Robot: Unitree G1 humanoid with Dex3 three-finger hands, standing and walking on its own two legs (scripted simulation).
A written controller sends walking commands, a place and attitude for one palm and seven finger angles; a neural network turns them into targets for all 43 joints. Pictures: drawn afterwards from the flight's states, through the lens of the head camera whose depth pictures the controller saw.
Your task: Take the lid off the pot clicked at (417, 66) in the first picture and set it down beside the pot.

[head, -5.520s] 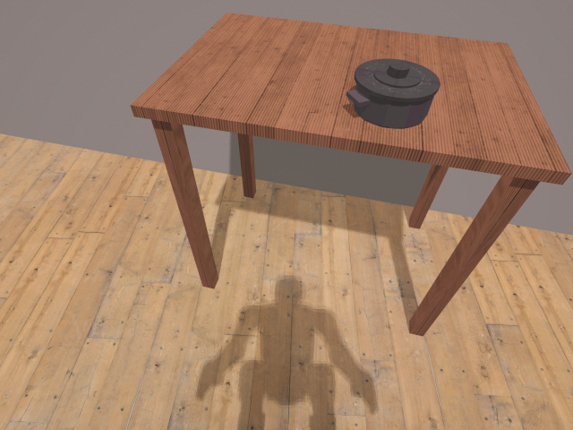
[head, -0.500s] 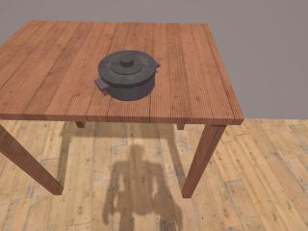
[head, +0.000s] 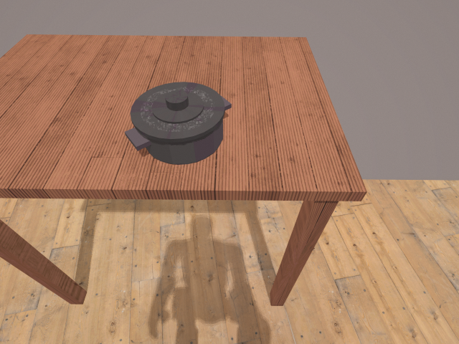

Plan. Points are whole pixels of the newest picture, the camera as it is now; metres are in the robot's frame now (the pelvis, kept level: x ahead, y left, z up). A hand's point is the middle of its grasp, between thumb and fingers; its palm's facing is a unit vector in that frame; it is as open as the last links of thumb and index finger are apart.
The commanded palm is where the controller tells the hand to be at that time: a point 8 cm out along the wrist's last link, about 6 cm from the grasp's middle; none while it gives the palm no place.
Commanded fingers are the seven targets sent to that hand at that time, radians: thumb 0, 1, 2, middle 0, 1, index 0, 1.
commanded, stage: come to a stop and stand still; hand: left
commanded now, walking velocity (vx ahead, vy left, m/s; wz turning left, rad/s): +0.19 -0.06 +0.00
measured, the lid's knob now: (176, 99) +0.51 +0.13 +0.17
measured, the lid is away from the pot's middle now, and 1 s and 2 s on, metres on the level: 0.00 0.00 0.00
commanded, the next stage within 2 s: look again from close up in 1.18 s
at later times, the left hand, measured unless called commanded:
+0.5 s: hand out of the picture +0.10 +0.18 -0.17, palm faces +0.08 -0.97 -0.21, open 7.4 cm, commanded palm none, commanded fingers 0.00 0.90 0.90 -0.20 -0.30 -0.20 -0.30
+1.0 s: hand out of the picture +0.08 +0.15 -0.16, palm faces +0.00 -0.98 -0.20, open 7.4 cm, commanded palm none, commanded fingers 0.00 0.90 0.90 -0.20 -0.30 -0.20 -0.30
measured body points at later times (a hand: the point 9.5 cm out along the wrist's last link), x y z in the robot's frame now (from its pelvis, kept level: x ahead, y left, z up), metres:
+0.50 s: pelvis +0.06 +0.00 +0.01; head +0.10 +0.01 +0.45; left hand +0.09 +0.23 -0.15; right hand +0.17 -0.21 -0.14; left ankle +0.13 +0.10 -0.73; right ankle +0.02 -0.13 -0.68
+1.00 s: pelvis +0.01 -0.03 +0.00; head +0.02 -0.02 +0.45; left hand +0.08 +0.20 -0.15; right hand +0.02 -0.27 -0.14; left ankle +0.06 +0.06 -0.73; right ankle +0.05 -0.15 -0.73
